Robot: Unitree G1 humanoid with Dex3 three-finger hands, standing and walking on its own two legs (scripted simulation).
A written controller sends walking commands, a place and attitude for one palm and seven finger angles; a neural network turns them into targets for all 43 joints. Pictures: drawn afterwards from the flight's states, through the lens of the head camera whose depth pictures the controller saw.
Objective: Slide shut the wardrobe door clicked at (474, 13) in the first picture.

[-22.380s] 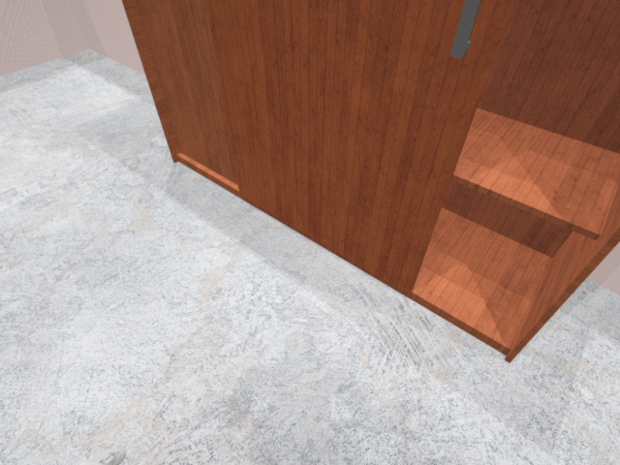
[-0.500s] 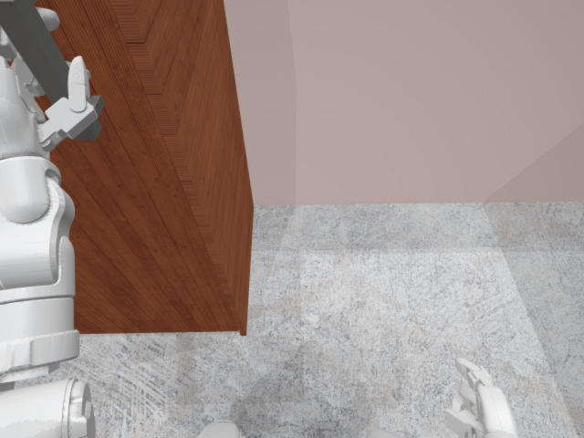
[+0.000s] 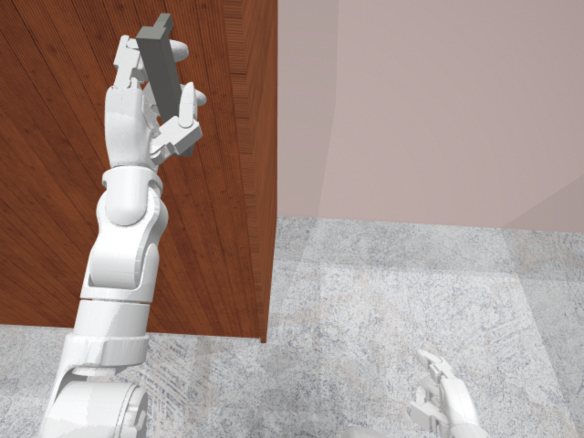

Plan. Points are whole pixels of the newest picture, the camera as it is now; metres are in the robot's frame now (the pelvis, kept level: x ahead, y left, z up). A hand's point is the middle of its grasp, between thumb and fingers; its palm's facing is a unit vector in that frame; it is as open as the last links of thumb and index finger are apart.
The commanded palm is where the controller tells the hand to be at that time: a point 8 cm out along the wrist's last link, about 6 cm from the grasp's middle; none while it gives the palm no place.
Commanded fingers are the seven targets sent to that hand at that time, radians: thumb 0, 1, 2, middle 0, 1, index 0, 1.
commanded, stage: stop walking and hold the door there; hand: left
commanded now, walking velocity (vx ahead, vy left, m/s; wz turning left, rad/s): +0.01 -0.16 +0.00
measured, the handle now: (174, 89) +0.43 +0.19 +0.23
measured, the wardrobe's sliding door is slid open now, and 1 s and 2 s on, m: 0.00 0.00 0.00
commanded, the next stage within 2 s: loosen the grip on the handle in 0.50 s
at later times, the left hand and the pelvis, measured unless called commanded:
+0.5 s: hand (195, 123) +0.39 +0.16 +0.22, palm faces +0.33 -0.94 -0.13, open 6.6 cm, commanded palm +0.36 +0.18 +0.21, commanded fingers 0.00 0.90 0.90 -0.45 -1.40 -0.45 -1.40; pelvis +0.02 -0.04 -0.01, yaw -1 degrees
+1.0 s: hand (177, 125) +0.38 +0.17 +0.22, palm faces +0.39 -0.92 -0.12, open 14.1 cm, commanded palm +0.34 +0.22 +0.21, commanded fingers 0.00 -0.55 0.20 -0.30 -1.22 -0.30 -1.22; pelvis -0.05 -0.03 -0.01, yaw +0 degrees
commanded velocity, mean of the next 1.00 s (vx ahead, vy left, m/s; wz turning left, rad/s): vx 0.01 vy -0.01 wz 0.00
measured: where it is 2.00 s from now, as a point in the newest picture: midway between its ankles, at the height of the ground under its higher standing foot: outside the picture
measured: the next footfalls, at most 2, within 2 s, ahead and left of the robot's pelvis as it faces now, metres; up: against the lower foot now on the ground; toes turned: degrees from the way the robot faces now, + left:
right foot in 0.24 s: +0.07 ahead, -0.15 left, +0.00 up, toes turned -2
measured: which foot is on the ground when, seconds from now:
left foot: down 0.00-1.00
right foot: up 0.00-0.22, down 0.24-1.00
